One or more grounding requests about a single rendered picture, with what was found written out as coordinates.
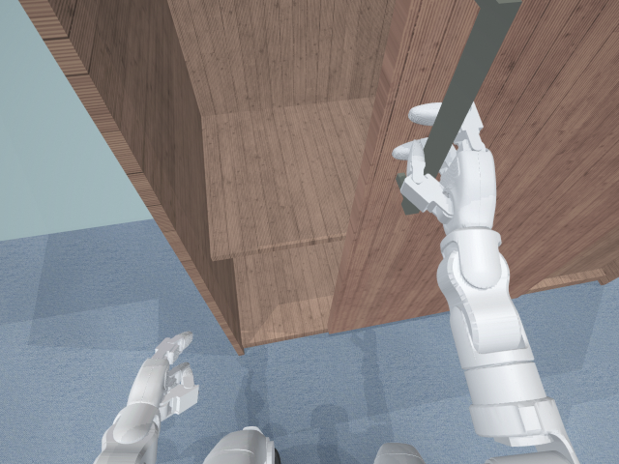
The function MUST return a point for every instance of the wardrobe door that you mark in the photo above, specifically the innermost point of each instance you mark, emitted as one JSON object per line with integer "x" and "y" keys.
{"x": 549, "y": 105}
{"x": 596, "y": 256}

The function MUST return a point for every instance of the robot left forearm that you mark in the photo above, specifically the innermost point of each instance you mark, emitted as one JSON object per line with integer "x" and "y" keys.
{"x": 133, "y": 436}

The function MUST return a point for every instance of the left robot thigh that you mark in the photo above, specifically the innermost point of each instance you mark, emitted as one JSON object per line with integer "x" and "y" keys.
{"x": 242, "y": 447}

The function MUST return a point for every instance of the robot left shin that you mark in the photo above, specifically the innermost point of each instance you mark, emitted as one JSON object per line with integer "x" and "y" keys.
{"x": 252, "y": 428}

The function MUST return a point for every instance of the robot left hand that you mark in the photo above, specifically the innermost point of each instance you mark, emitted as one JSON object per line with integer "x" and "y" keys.
{"x": 156, "y": 385}

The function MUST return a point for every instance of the robot right forearm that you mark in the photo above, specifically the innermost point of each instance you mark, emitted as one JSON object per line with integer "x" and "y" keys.
{"x": 509, "y": 400}

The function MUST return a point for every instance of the robot right hand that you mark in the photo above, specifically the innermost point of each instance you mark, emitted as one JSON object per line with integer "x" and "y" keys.
{"x": 467, "y": 174}

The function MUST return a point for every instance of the handle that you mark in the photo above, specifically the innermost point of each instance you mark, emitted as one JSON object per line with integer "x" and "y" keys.
{"x": 488, "y": 33}

